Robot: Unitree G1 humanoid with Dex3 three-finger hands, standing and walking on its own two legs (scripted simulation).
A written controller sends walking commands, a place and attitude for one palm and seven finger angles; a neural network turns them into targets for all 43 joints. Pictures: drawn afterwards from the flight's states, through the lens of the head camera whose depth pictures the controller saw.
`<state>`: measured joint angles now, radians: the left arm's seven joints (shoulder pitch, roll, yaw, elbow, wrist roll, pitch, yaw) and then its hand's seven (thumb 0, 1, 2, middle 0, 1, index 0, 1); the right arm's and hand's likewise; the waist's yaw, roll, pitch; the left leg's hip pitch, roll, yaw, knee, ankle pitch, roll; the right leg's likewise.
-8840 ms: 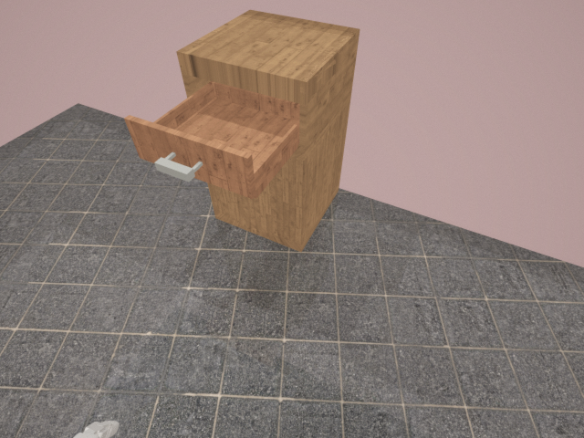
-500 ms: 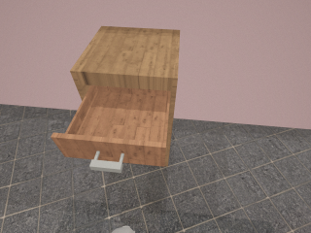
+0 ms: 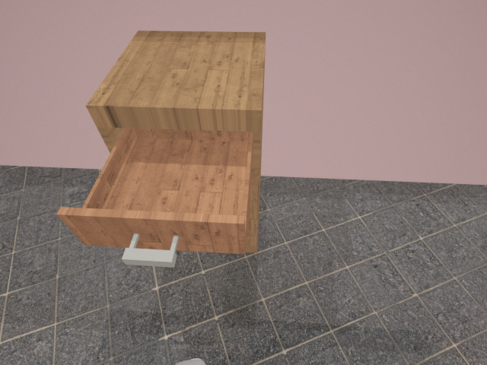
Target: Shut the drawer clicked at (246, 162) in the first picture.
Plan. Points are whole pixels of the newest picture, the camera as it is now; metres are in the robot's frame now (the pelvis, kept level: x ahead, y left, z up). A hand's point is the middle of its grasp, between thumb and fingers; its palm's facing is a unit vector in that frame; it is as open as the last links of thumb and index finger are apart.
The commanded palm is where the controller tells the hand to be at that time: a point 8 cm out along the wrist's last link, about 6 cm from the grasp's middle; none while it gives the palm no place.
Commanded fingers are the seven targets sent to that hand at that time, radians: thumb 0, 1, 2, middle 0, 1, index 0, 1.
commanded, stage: come to a stop and stand still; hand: left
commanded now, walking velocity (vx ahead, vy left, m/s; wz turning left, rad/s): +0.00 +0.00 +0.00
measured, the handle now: (152, 248) +0.36 +0.24 -0.12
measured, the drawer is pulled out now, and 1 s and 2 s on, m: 0.29 0.29 0.29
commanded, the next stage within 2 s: look again from close up in 0.54 s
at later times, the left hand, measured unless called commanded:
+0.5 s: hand out of the picture -0.01 +0.13 -0.15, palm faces +0.04 -0.98 -0.20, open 7.3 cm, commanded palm none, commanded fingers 0.00 0.90 0.90 -0.20 -0.30 -0.20 -0.30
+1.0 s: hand out of the picture -0.04 +0.16 -0.16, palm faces +0.05 -0.99 -0.16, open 7.4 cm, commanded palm none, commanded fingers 0.00 0.90 0.90 -0.20 -0.30 -0.20 -0.30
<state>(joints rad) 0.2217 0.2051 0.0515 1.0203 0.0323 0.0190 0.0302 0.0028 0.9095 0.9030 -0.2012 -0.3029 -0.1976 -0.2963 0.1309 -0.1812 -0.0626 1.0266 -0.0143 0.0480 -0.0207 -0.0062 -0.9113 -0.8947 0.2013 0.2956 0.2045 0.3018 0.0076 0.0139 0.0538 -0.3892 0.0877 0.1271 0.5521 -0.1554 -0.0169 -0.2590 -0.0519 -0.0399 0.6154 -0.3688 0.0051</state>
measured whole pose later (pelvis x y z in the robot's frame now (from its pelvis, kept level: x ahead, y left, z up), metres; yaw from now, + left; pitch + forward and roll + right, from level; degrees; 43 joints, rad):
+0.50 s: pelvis -0.02 -0.04 +0.02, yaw +0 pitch -1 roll +0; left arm 0.24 0.15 0.01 1.15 0.01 0.00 0.02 0.01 0.93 0.90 -0.20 -0.30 -0.20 -0.30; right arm 0.31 -0.11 0.00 1.17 -0.01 0.02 -0.04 0.00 -0.91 -0.90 0.20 0.30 0.20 0.30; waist 0.00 0.01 0.03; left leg -0.14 0.06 0.01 0.38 -0.22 -0.05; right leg -0.18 0.03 -0.08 0.40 -0.21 -0.06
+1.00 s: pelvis -0.03 +0.00 +0.01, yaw +1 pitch -2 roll +0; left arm 0.33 0.14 -0.01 1.09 0.02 -0.02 0.03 0.01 0.91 0.90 -0.20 -0.30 -0.20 -0.30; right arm 0.33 -0.15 0.01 1.06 -0.01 -0.01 -0.03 0.01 -0.92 -0.90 0.20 0.29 0.20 0.30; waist 0.00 -0.01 -0.02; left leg -0.21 -0.01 0.04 0.49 -0.26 0.03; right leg -0.22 -0.03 -0.07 0.48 -0.22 0.00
